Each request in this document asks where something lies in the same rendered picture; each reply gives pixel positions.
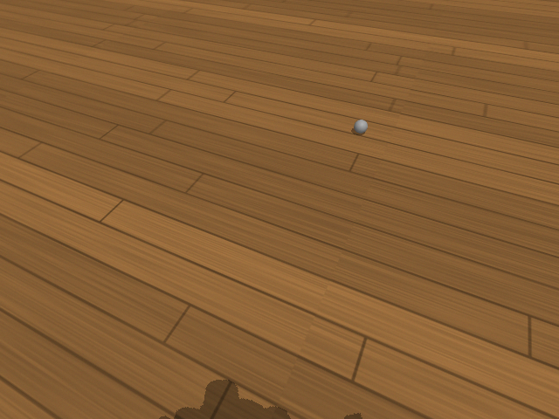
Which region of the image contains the ball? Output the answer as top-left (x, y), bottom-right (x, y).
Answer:
top-left (354, 120), bottom-right (368, 134)

